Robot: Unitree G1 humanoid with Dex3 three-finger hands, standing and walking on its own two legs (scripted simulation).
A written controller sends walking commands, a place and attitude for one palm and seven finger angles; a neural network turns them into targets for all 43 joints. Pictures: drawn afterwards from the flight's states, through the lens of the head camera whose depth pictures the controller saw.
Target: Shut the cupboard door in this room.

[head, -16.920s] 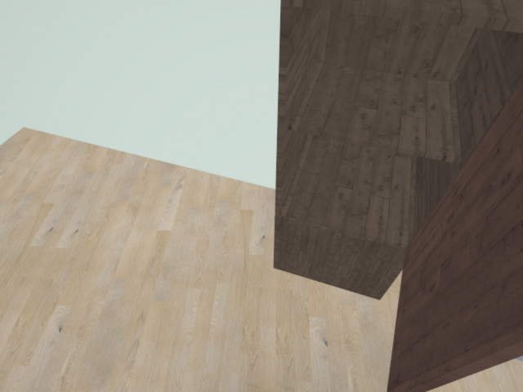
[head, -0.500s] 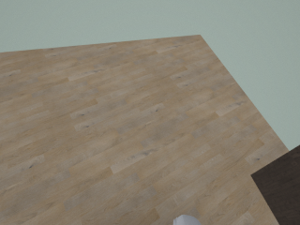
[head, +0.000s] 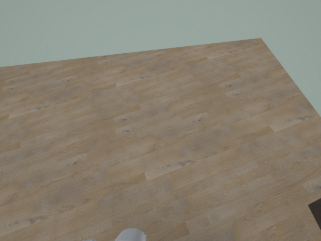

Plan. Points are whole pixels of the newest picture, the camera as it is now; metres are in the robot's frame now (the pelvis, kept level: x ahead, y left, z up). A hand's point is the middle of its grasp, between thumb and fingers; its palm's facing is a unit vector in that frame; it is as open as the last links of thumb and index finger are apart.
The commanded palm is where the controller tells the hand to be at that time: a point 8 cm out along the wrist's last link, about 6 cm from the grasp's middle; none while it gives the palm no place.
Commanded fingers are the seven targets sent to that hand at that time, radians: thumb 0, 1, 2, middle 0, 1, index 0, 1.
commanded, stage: turn or walk to find it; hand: left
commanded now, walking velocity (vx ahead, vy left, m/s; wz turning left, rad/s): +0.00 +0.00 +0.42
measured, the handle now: out of the picture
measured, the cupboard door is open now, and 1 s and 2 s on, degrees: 87 87 87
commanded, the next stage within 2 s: none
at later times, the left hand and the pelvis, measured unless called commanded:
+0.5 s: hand out of the picture -0.04 +0.29 -0.18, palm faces +0.26 -0.94 -0.22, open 7.4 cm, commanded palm none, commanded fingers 0.00 0.90 0.90 -0.20 -0.30 -0.20 -0.30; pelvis -0.03 +0.07 +0.00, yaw +12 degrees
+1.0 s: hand out of the picture +0.03 +0.24 -0.15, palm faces +0.35 -0.90 -0.27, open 7.4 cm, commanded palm none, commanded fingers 0.00 0.90 0.90 -0.20 -0.30 -0.20 -0.30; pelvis -0.03 +0.02 -0.01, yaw +23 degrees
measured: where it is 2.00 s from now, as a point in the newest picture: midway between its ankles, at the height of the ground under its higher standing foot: outside the picture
